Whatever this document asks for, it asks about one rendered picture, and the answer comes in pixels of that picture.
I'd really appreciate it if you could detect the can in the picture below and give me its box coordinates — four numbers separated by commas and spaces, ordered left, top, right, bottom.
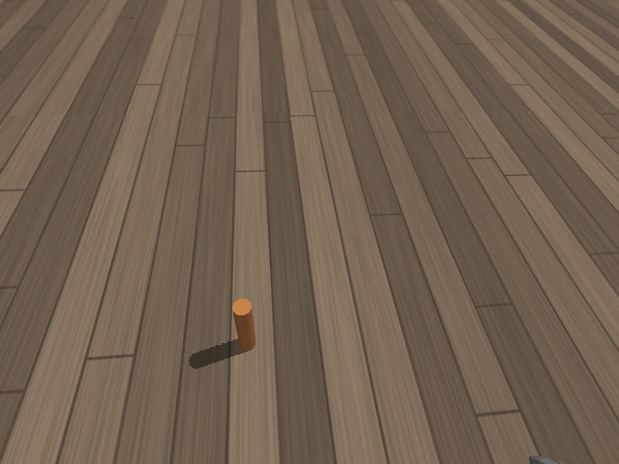
232, 299, 256, 351

